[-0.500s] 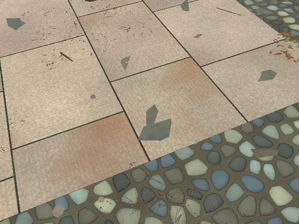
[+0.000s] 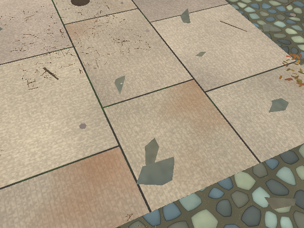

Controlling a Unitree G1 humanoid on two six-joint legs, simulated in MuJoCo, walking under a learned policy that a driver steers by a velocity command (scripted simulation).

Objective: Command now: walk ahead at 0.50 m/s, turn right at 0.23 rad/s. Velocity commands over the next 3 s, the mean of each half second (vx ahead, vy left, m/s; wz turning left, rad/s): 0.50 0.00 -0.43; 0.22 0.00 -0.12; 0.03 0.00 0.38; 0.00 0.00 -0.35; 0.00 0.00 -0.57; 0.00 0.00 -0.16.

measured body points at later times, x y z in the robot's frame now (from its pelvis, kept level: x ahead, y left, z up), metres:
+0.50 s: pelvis +0.27 -0.06 -0.02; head +0.31 -0.08 +0.43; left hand +0.50 +0.14 -0.12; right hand +0.23 -0.34 -0.16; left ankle +0.10 +0.09 -0.66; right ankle +0.34 -0.15 -0.74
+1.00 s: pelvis +0.48 -0.10 -0.01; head +0.52 -0.10 +0.44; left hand +0.69 +0.11 -0.13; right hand +0.53 -0.40 -0.11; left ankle +0.61 -0.04 -0.74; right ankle +0.35 -0.17 -0.67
